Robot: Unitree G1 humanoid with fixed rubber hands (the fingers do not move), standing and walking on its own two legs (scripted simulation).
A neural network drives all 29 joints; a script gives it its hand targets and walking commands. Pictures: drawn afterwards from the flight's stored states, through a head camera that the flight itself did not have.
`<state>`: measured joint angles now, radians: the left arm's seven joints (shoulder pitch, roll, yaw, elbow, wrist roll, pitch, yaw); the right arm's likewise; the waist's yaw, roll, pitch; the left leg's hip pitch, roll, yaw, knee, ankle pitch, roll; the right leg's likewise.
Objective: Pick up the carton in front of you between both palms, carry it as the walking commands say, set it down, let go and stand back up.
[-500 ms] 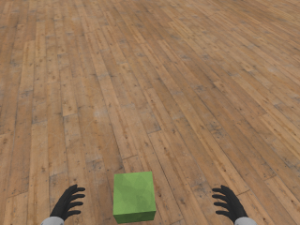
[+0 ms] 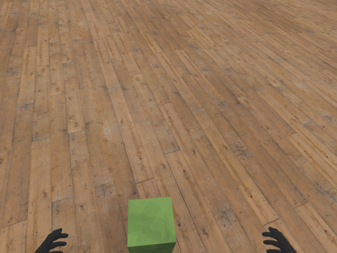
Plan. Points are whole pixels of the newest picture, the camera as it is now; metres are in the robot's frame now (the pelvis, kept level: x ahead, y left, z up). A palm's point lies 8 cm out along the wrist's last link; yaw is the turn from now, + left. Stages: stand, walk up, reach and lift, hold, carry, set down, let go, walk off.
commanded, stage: stand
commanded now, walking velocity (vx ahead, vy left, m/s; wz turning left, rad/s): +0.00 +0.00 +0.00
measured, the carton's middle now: (150, 227) +0.35 +0.05 -0.65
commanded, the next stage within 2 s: none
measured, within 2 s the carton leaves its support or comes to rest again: neither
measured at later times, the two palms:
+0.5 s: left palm out of the picture +0.10 +0.30 -0.10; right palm out of the picture +0.11 -0.29 -0.09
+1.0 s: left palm out of the picture +0.07 +0.31 -0.10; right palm out of the picture +0.08 -0.30 -0.09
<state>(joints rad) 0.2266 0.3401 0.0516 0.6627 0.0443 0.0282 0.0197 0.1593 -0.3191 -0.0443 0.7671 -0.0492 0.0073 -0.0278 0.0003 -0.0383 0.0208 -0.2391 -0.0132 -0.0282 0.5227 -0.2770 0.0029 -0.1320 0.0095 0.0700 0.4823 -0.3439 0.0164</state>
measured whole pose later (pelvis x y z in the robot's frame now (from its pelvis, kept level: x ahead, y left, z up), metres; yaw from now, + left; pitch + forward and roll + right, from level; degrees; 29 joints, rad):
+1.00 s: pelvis -0.01 +0.00 +0.01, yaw +1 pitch -2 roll +0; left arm 0.17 0.38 0.00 0.98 0.03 -0.01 0.02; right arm 0.10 -0.37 -0.01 1.06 -0.02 0.00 -0.01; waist 0.00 -0.02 0.02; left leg -0.17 -0.02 -0.04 0.40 -0.19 0.00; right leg -0.06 -0.01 0.05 0.36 -0.26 0.02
